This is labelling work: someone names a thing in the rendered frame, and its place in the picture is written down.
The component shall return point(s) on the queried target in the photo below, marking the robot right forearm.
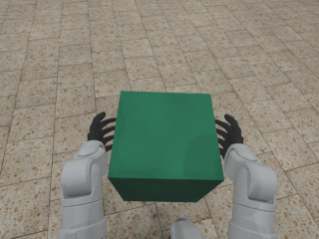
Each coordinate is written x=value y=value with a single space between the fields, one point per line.
x=254 y=194

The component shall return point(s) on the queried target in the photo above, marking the robot right hand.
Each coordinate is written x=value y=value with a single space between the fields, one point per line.
x=232 y=136

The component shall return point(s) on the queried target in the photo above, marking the right robot shin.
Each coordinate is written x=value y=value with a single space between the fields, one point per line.
x=180 y=219

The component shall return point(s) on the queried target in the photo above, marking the robot left forearm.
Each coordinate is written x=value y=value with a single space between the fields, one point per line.
x=82 y=193

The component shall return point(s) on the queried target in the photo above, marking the right robot thigh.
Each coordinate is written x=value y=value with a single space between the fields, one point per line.
x=185 y=229

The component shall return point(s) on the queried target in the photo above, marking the carton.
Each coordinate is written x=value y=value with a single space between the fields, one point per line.
x=165 y=147

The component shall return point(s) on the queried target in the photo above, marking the robot left hand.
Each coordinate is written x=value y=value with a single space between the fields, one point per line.
x=97 y=133

